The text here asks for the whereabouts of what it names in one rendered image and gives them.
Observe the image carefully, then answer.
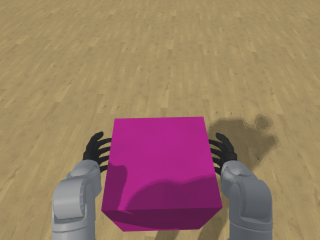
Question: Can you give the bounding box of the left robot hand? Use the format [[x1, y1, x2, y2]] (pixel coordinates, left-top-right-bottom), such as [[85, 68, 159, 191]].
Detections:
[[82, 131, 112, 173]]

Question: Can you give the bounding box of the right robot hand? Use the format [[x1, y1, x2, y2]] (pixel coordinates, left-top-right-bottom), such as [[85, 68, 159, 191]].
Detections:
[[208, 132, 238, 176]]

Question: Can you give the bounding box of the left robot forearm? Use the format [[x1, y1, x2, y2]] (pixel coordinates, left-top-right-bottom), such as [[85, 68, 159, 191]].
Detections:
[[51, 159, 102, 240]]

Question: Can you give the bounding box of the right robot forearm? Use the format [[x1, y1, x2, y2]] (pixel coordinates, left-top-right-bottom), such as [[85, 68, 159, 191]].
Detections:
[[220, 160, 273, 240]]

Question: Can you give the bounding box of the carton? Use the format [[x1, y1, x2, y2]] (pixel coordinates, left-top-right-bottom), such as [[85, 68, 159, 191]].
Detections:
[[101, 116, 223, 232]]

